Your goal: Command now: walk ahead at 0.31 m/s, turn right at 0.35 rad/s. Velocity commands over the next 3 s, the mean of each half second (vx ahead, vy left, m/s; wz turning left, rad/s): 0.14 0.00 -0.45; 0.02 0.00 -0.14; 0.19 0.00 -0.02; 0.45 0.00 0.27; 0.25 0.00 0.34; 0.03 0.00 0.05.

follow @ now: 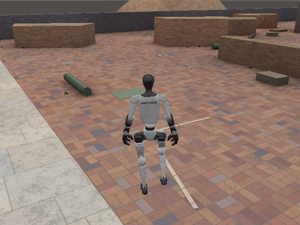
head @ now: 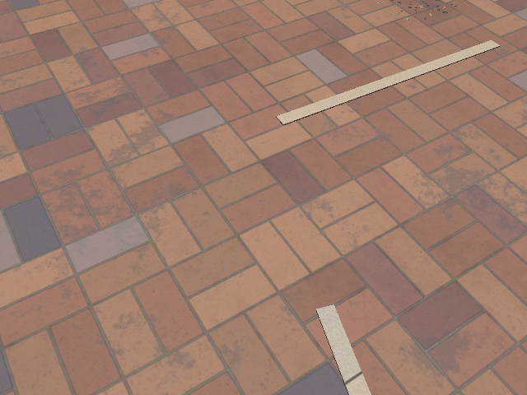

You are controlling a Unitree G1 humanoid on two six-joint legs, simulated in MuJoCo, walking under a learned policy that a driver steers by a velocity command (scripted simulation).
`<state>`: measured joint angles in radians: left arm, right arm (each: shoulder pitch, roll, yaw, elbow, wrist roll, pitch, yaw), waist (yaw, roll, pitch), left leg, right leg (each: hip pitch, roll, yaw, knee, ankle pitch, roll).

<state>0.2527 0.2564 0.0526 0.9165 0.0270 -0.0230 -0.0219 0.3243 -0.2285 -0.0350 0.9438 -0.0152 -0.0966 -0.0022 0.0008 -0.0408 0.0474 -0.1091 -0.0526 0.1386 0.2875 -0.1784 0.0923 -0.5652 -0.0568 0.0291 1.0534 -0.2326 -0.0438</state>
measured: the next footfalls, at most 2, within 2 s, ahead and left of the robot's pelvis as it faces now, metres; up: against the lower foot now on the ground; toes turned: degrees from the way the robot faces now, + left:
right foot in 0.24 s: +0.22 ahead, -0.10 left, +0.00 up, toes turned -11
left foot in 0.76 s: +0.20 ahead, +0.10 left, +0.00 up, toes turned -18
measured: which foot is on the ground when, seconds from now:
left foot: down 0.00-0.26, up 0.28-0.74, down 0.76-1.00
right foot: up 0.00-0.22, down 0.24-1.00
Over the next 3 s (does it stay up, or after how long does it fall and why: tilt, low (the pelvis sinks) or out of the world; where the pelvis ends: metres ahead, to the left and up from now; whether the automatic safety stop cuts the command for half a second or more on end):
stays up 0.73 -0.14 0.00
